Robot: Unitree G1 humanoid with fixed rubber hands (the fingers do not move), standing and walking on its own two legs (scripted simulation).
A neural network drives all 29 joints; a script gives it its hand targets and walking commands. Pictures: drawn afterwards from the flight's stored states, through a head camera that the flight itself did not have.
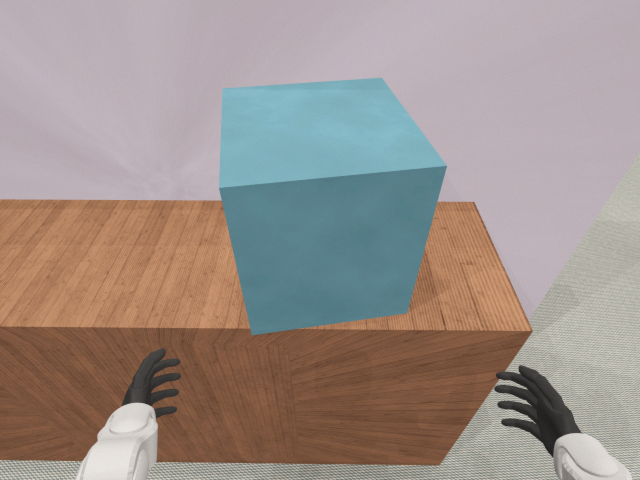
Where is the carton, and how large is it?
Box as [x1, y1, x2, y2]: [219, 78, 446, 334]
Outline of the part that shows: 381,78 222,88 219,189 252,334 405,313 407,311 446,165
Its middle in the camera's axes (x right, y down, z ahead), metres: +0.00 -0.06 +0.63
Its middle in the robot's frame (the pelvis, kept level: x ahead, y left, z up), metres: +0.54 +0.05 +0.08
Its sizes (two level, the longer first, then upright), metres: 0.273 0.264 0.294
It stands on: a pedestal, 0.70 m high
